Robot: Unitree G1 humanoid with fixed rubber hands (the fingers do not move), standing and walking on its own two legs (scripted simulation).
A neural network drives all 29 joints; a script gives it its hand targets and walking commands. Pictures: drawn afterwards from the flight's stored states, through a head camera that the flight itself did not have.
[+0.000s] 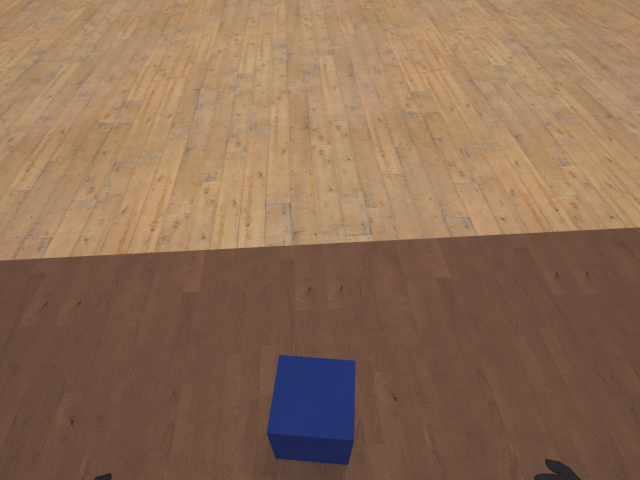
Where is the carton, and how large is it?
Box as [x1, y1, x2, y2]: [267, 355, 355, 464]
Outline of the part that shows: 279,355 267,428 267,434 275,457 347,464 353,441 355,361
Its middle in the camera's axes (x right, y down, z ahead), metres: -0.02 +0.49 +1.09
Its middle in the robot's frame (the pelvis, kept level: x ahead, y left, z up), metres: +0.42 +0.02 -0.66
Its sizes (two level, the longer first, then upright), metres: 0.210 0.200 0.250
